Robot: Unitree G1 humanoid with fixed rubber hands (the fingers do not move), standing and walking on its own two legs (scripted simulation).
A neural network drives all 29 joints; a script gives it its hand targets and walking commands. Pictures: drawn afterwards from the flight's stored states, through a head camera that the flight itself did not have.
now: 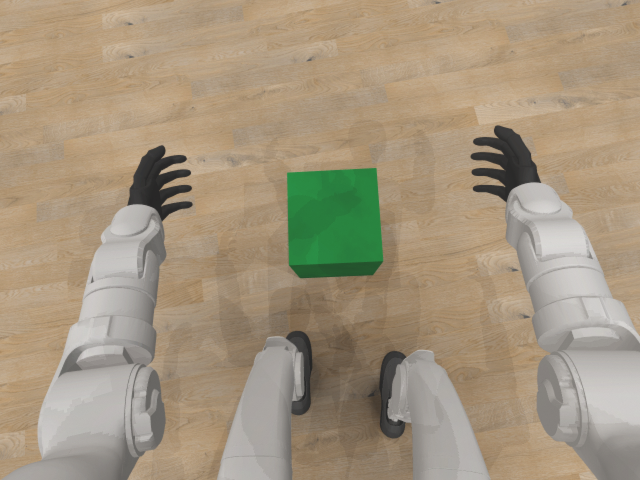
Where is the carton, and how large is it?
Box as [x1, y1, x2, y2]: [287, 168, 382, 277]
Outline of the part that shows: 376,168 287,173 289,265 299,277 372,274 381,263 382,249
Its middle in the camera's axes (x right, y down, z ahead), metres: +0.03 -0.02 +0.96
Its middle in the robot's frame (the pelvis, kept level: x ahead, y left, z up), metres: +0.51 +0.05 -0.55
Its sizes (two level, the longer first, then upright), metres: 0.210 0.200 0.250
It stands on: the floor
